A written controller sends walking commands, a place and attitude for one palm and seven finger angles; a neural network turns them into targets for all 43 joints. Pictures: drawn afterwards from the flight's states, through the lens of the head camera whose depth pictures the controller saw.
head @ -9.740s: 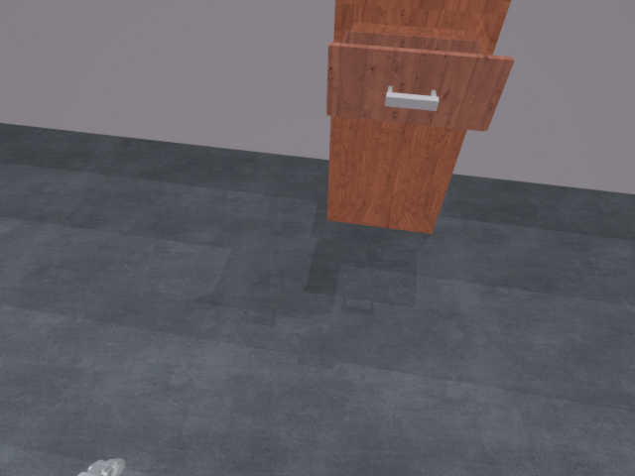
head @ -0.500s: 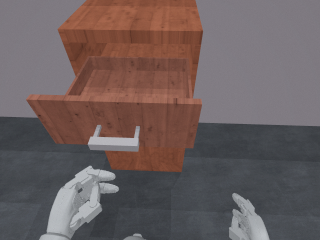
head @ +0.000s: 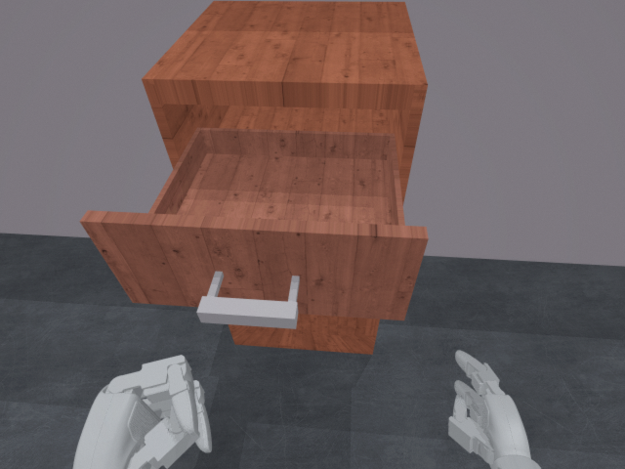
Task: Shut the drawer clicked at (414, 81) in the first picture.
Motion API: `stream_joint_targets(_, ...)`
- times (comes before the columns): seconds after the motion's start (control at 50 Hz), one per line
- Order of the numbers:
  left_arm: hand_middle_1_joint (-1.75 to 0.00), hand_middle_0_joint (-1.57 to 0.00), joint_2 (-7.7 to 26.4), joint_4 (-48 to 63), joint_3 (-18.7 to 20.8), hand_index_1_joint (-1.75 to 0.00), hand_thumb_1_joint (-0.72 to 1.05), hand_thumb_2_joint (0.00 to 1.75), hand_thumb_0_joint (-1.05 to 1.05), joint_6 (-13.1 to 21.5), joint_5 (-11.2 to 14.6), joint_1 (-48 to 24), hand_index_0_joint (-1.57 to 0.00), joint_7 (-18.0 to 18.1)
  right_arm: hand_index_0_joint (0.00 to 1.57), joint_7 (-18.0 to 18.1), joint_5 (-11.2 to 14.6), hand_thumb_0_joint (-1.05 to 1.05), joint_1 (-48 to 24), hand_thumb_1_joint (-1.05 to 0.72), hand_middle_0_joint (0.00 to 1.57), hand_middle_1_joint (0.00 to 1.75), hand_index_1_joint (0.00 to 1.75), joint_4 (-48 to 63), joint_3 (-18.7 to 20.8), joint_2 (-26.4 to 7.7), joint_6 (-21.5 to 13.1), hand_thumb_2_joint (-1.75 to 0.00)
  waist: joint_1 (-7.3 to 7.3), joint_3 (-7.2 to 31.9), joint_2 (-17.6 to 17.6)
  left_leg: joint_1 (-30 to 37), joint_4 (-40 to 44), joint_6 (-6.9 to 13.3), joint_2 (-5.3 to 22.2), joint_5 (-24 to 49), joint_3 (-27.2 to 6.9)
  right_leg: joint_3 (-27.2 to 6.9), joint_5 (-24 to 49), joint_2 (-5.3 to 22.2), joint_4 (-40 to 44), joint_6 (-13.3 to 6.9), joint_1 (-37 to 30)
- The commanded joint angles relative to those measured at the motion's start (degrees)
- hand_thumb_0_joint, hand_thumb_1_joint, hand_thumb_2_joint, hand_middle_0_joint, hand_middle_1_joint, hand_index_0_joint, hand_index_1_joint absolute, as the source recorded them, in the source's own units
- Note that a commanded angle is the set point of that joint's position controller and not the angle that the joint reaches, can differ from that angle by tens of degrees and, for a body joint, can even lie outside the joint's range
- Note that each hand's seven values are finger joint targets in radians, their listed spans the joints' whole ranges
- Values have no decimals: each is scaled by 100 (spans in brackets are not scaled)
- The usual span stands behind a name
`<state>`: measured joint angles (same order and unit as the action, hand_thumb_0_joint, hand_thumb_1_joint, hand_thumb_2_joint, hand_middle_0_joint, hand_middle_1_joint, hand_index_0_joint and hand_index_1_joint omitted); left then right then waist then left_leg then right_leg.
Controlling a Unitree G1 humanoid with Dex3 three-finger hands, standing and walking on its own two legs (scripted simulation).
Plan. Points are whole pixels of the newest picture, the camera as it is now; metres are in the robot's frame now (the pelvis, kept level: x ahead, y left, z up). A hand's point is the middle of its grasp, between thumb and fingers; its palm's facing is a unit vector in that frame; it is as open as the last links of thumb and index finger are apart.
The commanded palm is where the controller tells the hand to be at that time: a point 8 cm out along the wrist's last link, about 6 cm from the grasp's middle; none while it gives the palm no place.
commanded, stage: raise the hand and make a fist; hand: left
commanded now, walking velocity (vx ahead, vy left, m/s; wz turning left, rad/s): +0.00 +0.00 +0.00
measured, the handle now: (252, 297) +0.32 +0.11 +0.07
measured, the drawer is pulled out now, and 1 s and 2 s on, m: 0.29 0.29 0.29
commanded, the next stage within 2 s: bring the fist close to the handle in 0.70 s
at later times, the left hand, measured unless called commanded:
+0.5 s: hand (199, 424) +0.13 +0.10 +0.16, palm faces -0.04 -1.00 -0.04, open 3.3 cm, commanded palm +0.09 +0.15 +0.17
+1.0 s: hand (225, 416) +0.15 +0.09 +0.15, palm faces -0.02 -1.00 -0.02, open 3.3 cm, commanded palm +0.11 +0.14 +0.15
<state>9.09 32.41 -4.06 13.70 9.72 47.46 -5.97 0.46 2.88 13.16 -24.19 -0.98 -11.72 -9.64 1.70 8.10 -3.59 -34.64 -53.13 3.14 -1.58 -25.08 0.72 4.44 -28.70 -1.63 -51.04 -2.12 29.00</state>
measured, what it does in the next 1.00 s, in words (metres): stands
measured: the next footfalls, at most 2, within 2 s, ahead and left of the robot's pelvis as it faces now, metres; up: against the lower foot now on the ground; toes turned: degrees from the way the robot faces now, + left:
none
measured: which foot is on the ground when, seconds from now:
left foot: down 0.00-1.00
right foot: down 0.00-1.00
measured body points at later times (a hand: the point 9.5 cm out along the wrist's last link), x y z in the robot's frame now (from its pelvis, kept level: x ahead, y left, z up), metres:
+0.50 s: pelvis -0.01 -0.01 +0.01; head -0.03 -0.03 +0.46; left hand +0.13 +0.16 +0.17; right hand +0.18 -0.22 -0.03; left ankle +0.02 +0.08 -0.69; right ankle -0.03 -0.10 -0.69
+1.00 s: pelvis +0.00 -0.02 +0.01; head -0.01 -0.04 +0.46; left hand +0.14 +0.14 +0.15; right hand +0.21 -0.23 -0.04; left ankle +0.02 +0.08 -0.69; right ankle -0.03 -0.10 -0.69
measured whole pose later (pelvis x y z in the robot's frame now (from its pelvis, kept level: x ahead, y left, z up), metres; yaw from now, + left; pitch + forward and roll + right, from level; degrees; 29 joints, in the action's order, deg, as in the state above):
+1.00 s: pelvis +0.00 -0.02 +0.01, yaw +1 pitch +3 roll -1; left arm 8.7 36.0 -5.6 6.4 9.3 45.6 -5.5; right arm 0.3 3.2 14.8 -25.4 -2.2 -13.1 -11.9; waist 1.2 6.5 -4.0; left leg -28.1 -48.2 1.6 -1.2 -23.3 -0.3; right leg 5.2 -27.3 -2.3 -46.4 -3.6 22.5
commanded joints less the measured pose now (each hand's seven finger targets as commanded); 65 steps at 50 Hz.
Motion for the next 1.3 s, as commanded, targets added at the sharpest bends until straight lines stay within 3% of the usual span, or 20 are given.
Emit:
stream_joint_targets(0.0,-160,-140,328,1631,97,-160,90,90,0,83,31,378,-140,9,20,6,51,0,-499,-90,20,30,30,1058,207,-605,-264,-90,-77,206,269,925,1000,-37,302,1522,-428,38,1495,63,808,129,107)
stream_joint_targets(0.14,-160,-140,503,2091,194,-160,90,90,0,-229,31,68,-140,104,20,8,103,0,-589,-90,20,30,30,1115,121,-631,-319,-90,-74,-101,227,952,1231,-40,299,884,-468,8,909,57,1082,99,38)
stream_joint_targets(0.18,-160,-140,415,2160,81,-160,90,90,0,-282,37,25,-140,117,20,-2,109,0,-582,-90,20,30,30,1120,78,-617,-374,-90,-102,-233,215,954,1294,-34,298,651,-480,6,621,67,1174,99,98)
stream_joint_targets(0.4,-160,-140,425,2019,196,-160,90,90,0,-729,89,93,-140,113,20,23,137,0,-691,-90,20,30,30,1000,64,-619,-544,-90,-9,-419,547,1014,1379,-18,216,735,-334,-206,689,148,1591,135,-227)
stream_joint_targets(0.44,-160,-140,511,2075,285,-160,90,90,0,-707,107,-54,-140,126,20,37,136,0,-717,-90,20,30,30,975,85,-628,-578,-90,-22,-494,537,1026,1318,-14,204,729,-320,-282,631,157,1700,142,-197)
stream_joint_targets(0.56,-160,-140,445,2277,172,-160,90,90,0,-472,79,4,-140,158,20,-11,99,0,-596,-90,20,30,30,934,99,-625,-710,-90,-48,-228,232,1237,1239,-7,184,969,-281,-244,925,164,1596,128,-249)
stream_joint_targets(0.7,-160,-140,383,2060,157,-160,90,90,0,-469,88,141,-140,52,20,-6,103,0,-615,-90,20,30,30,910,133,-617,-655,-90,-59,-285,543,1173,1150,11,168,1172,-261,-375,1378,208,1636,190,-314)
stream_joint_targets(0.74,-160,-140,503,2144,247,-160,90,90,0,-475,75,56,-140,48,20,-1,118,0,-623,-90,20,30,30,905,136,-620,-652,-90,-36,-291,385,1206,1171,4,165,1196,-266,-349,1401,194,1616,159,-341)
stream_joint_targets(0.78,-160,-140,417,2177,185,-160,90,90,0,-463,70,163,-140,33,20,-10,115,0,-606,-90,20,30,30,921,128,-589,-657,-90,-33,-202,343,1264,1166,12,169,1279,-256,-302,1523,196,1553,167,-358)
stream_joint_targets(0.82,-160,-140,342,1856,200,-160,90,90,0,-470,95,192,-140,24,20,-5,100,0,-575,-90,20,30,30,863,133,-601,-609,-90,-67,-248,605,1167,1133,5,165,1311,-268,-313,1678,190,1530,202,-329)
stream_joint_targets(0.86,-160,-140,208,1768,9,-160,90,90,0,-451,71,-9,-140,4,20,-9,90,0,-583,-90,20,30,30,893,119,-632,-601,-90,-132,-377,506,1128,1130,10,150,1232,-272,-304,1590,186,1509,200,-225)
stream_joint_targets(0.88,-160,-140,194,1685,0,-160,90,90,0,-430,76,-8,-140,10,20,-6,87,0,-568,-90,20,30,30,902,128,-634,-593,-90,-131,-370,651,1061,1112,7,150,1180,-281,-302,1524,184,1494,212,-205)
stream_joint_targets(0.94,-160,-140,402,1530,150,-160,90,90,0,-354,11,-269,-140,61,20,22,60,0,-508,-90,20,30,30,873,140,-668,-533,-90,-140,-292,564,976,1027,-1,125,1136,-276,-403,1470,189,1474,203,-180)
stream_joint_targets(1.02,-160,-140,233,1413,23,-160,90,90,0,-177,-29,-265,-140,117,20,-4,38,0,-436,-90,20,30,30,952,135,-655,-489,-90,-120,44,499,1008,948,-4,128,1264,-252,-374,1653,187,1292,196,-194)
stream_joint_targets(1.04,-160,-140,241,1461,-17,-160,90,90,0,-157,-39,-375,-140,141,20,-13,47,0,-449,-90,20,30,30,959,133,-662,-478,-90,-123,24,311,992,955,-7,125,1260,-262,-343,1646,171,1255,170,-174)
stream_joint_targets(1.06,-160,-140,163,1411,-120,-160,90,90,0,-118,-60,-501,-140,160,20,-22,40,0,-405,-90,20,30,30,975,125,-664,-474,-90,-193,3,400,991,948,-4,132,1253,-269,-311,1627,161,1216,176,-102)
stream_joint_targets(1.12,-160,-140,167,1145,-86,-160,90,90,0,-68,-87,-444,-140,231,20,-27,12,0,-360,-90,20,30,30,968,149,-682,-420,-90,-188,86,639,828,826,-11,133,1285,-270,-409,1863,195,1161,228,-124)
stream_joint_targets(1.24,-160,-140,171,805,-115,-160,90,90,0,45,-168,-782,-140,356,20,-21,-13,0,-372,-90,20,30,30,993,144,-717,-272,-90,-235,-25,535,583,730,-26,113,1098,-259,-480,1561,188,1114,202,32)
stream_joint_targets(1.28,-160,-140,88,745,-149,-160,90,90,0,119,-169,-726,-140,396,20,-32,-18,0,-313,-90,20,30,30,1022,154,-717,-238,-90,-235,157,551,630,691,-26,123,1168,-235,-459,1698,175,1032,206,45)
